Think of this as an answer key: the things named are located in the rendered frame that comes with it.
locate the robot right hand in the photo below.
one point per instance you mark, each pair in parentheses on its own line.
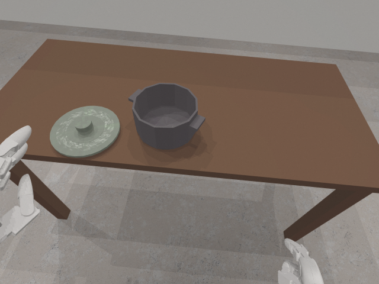
(306,272)

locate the table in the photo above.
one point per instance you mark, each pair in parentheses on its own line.
(266,120)

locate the lid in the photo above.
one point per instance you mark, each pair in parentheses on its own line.
(71,143)

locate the knob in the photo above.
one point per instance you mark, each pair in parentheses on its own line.
(83,124)

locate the pot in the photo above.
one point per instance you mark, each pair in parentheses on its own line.
(165,115)

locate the robot left hand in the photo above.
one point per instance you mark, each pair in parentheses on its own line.
(12,149)

